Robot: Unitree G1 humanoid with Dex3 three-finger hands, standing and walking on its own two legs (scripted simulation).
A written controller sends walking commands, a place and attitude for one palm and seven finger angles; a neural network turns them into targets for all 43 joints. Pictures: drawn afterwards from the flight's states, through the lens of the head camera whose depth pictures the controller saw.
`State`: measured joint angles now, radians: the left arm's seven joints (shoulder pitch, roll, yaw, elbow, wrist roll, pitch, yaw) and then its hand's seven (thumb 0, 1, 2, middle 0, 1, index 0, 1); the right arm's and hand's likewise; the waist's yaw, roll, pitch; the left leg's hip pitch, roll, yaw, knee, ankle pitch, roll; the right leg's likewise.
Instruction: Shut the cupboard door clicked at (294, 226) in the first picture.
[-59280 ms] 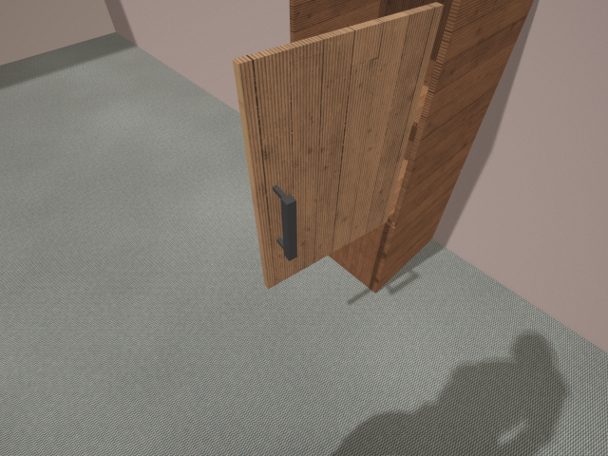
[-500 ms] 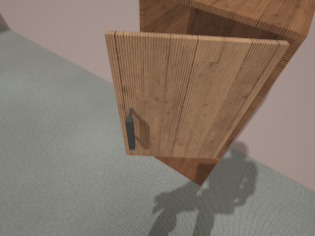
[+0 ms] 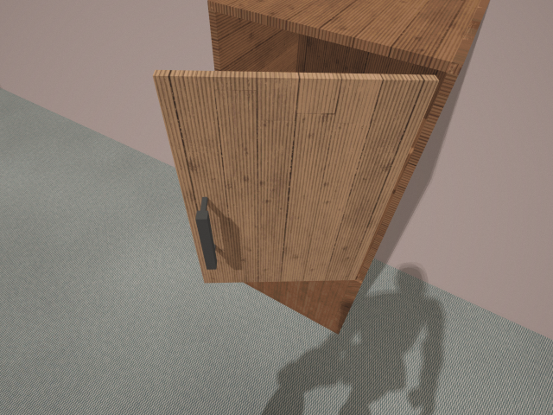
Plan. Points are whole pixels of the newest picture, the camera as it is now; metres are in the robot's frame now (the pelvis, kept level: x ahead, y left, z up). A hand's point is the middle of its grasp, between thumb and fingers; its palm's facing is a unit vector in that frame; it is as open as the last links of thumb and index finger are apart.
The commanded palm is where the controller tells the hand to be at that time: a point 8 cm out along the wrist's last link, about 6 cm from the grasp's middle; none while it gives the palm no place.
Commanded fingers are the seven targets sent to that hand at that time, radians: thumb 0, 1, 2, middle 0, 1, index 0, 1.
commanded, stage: come to a stop and stand still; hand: left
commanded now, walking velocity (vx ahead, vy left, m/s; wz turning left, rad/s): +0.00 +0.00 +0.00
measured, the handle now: (208, 234) +0.48 +0.16 -0.10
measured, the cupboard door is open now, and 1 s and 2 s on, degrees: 32 32 32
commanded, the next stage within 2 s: look again from close up in 0.10 s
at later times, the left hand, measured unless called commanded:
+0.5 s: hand out of the picture +0.00 +0.19 -0.18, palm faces +0.03 -0.98 -0.20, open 7.4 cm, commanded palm none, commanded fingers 0.00 0.90 0.90 -0.20 -0.30 -0.20 -0.30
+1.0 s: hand out of the picture -0.06 +0.19 -0.19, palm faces +0.03 -0.99 -0.17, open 7.4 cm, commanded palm none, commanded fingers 0.00 0.90 0.90 -0.20 -0.30 -0.20 -0.30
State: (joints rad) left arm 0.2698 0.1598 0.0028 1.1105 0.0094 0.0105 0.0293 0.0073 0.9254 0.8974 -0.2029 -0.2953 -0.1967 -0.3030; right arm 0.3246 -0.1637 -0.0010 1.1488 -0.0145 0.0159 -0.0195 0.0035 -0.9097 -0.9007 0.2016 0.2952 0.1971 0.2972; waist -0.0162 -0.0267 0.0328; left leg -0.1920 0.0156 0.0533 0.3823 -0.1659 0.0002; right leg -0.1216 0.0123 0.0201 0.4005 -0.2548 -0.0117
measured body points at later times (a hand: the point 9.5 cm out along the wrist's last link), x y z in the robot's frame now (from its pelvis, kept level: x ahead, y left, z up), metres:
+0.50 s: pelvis -0.01 +0.02 -0.01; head -0.03 +0.02 +0.44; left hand +0.00 +0.24 -0.17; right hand +0.04 -0.21 -0.16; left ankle +0.03 +0.12 -0.74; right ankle -0.02 -0.11 -0.74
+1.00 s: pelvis -0.02 +0.02 -0.01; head -0.02 +0.03 +0.44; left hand -0.06 +0.24 -0.17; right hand +0.00 -0.22 -0.16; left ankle +0.03 +0.12 -0.74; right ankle -0.02 -0.11 -0.74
